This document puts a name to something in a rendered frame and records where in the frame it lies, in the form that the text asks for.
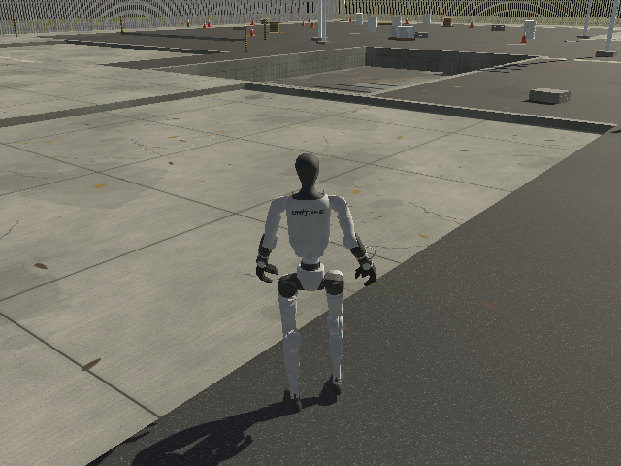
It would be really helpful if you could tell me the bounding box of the right robot shin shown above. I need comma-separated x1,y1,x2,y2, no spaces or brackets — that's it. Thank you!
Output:
329,316,343,383

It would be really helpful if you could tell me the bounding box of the robot left upper arm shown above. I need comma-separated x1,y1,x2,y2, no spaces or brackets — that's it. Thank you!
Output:
262,196,288,249

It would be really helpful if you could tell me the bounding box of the robot left forearm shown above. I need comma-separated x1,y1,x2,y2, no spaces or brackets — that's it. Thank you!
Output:
256,233,272,268

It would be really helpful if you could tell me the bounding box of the left robot hand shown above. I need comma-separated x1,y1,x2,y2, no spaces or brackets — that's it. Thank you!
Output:
256,263,278,283

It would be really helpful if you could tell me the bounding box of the robot right forearm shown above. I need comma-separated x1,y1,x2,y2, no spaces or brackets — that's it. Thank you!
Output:
350,233,373,270

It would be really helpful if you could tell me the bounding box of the right robot foot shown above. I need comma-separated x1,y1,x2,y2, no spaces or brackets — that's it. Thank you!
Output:
330,373,343,395

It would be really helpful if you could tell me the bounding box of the robot right upper arm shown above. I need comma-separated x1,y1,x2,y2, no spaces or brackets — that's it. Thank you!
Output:
328,195,359,249

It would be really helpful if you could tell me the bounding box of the right robot hand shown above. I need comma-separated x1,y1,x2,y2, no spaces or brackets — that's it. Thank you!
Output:
355,263,377,286

